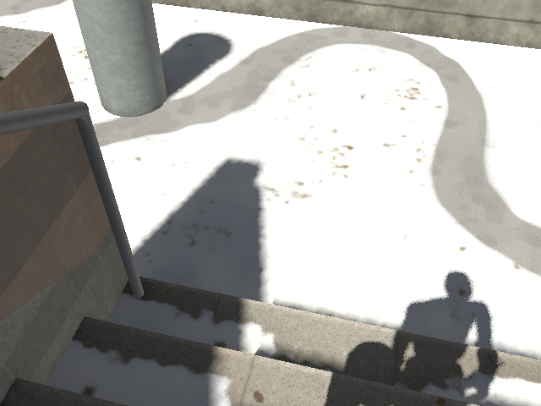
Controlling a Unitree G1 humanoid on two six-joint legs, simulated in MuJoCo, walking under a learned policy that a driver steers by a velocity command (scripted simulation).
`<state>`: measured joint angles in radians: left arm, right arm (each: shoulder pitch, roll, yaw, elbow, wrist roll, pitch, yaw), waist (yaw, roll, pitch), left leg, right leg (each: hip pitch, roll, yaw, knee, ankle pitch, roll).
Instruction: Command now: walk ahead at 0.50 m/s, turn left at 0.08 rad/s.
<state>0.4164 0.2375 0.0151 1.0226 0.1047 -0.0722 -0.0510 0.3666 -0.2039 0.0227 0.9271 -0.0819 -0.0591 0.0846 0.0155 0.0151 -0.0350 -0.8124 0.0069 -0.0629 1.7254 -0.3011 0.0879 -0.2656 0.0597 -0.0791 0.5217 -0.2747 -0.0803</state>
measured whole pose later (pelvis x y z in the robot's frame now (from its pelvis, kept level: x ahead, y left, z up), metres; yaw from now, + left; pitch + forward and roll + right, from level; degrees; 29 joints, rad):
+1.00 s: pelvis +0.58 -0.04 -0.34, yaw -21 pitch +1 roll +3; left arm 0.12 0.23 0.05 0.96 0.09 -0.08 -0.05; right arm 0.59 -0.14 0.01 1.11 -0.08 -0.04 0.05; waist -0.11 -0.03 0.00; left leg -0.21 0.13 0.13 1.65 -0.89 -0.10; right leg -0.29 -0.04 -0.08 0.33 -0.03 -0.07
